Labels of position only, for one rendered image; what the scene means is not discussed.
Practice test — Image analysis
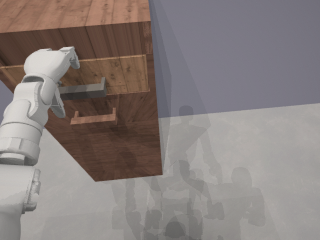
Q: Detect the cabinet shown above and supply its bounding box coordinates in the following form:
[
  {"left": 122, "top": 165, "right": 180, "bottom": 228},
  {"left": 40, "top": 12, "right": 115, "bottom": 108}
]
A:
[{"left": 0, "top": 0, "right": 163, "bottom": 182}]

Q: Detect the robot left upper arm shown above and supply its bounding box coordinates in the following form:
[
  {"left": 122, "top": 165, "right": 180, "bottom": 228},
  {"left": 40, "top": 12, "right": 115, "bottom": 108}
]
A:
[{"left": 0, "top": 164, "right": 41, "bottom": 240}]

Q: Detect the left robot hand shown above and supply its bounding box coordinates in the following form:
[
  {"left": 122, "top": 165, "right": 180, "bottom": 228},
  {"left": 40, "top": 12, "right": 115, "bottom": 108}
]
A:
[{"left": 24, "top": 46, "right": 80, "bottom": 118}]

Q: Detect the handle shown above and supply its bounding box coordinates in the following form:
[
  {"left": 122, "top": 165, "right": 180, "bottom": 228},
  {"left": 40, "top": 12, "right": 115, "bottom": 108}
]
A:
[
  {"left": 70, "top": 114, "right": 117, "bottom": 129},
  {"left": 56, "top": 77, "right": 107, "bottom": 101}
]

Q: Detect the left robot forearm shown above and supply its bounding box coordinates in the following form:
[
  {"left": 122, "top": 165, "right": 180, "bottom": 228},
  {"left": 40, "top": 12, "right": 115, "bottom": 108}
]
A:
[{"left": 0, "top": 73, "right": 57, "bottom": 166}]

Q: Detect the drawer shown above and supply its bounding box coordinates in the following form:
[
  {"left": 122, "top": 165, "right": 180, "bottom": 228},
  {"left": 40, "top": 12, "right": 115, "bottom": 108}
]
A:
[{"left": 0, "top": 54, "right": 149, "bottom": 94}]

